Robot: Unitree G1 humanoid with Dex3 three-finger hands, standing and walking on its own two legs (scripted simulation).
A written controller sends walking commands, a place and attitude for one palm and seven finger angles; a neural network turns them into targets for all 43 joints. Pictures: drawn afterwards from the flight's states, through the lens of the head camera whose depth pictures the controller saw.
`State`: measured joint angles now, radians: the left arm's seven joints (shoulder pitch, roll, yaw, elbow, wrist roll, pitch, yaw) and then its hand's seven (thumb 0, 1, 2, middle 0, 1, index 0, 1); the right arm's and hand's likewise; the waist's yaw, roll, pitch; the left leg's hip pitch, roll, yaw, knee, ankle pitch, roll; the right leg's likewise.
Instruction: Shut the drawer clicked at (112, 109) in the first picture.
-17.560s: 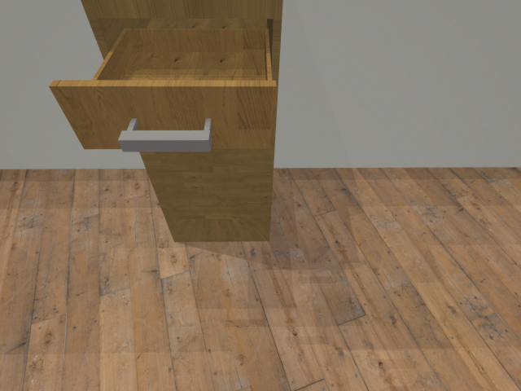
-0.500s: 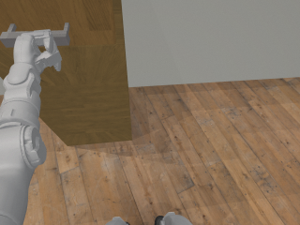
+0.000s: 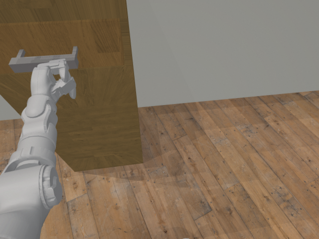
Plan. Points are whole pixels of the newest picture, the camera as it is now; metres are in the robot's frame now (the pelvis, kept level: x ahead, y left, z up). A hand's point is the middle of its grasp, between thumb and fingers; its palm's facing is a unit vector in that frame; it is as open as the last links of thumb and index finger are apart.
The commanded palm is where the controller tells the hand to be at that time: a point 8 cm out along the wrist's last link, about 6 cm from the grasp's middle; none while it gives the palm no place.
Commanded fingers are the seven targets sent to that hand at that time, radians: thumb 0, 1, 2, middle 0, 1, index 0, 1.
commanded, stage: pull the fist back off the drawer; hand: left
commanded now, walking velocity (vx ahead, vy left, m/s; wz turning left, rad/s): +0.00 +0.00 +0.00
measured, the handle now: (47, 57) +0.56 +0.27 +0.13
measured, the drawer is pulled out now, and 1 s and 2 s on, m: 0.00 0.00 0.00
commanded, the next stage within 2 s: draw the hand back to the body in 0.10 s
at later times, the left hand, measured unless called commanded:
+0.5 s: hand (50, 109) +0.38 +0.21 +0.14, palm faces +0.11 -0.99 -0.01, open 3.2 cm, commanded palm +0.34 +0.26 +0.15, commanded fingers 0.00 0.90 0.90 -1.40 -1.60 -1.40 -1.60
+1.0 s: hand (20, 164) +0.25 +0.22 +0.15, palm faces +0.35 -0.89 -0.28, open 3.2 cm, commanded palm +0.21 +0.26 +0.18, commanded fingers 0.00 0.90 0.90 -1.40 -1.60 -1.40 -1.60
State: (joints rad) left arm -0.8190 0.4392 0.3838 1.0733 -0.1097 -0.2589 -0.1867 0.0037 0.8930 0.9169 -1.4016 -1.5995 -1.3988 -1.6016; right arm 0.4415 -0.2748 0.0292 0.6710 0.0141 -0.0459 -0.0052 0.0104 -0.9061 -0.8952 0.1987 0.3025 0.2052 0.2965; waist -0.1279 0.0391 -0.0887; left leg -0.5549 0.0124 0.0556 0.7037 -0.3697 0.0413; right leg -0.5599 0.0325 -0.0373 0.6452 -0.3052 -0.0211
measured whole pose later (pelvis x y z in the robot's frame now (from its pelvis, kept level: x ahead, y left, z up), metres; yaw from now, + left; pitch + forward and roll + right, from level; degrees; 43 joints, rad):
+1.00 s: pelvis +0.00 -0.02 +0.02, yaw +2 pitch -3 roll +0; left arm 0.12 0.30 0.21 -0.06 -0.08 -0.08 0.07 0.01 0.89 0.89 -1.40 -1.60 -1.40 -1.60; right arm 0.20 -0.24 0.05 0.64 0.02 -0.09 -0.05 0.02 -0.90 -0.90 0.20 0.30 0.20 0.30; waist 0.04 0.07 0.02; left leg -0.12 -0.01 0.03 0.42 -0.25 0.02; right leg -0.13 0.02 -0.06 0.41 -0.23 -0.04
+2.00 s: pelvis -0.02 +0.00 +0.02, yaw +2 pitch +1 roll -1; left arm 0.63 0.35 0.31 -0.49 -0.05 -0.16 0.10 0.01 0.89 0.89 -1.40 -1.60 -1.40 -1.60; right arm 0.18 -0.25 -0.02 0.58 0.00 0.00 -0.05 0.02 -0.90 -0.90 0.20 0.30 0.20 0.30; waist 0.00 0.06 0.02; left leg -0.24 -0.03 0.03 0.44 -0.22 0.05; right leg -0.23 0.00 -0.06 0.39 -0.18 -0.01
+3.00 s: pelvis -0.20 -0.01 +0.01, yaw +1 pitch +2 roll -3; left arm 0.69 0.51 0.42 -0.71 -0.09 -0.29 0.09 0.01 0.88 0.89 -1.41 -1.60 -1.40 -1.60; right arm 0.14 -0.17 0.02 0.60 0.01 -0.07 -0.04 0.01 -0.90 -0.89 0.20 0.30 0.21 0.30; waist 0.00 0.01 0.01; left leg -0.54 0.02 -0.02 0.59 -0.14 0.00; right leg -0.14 0.08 -0.01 0.46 -0.36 -0.02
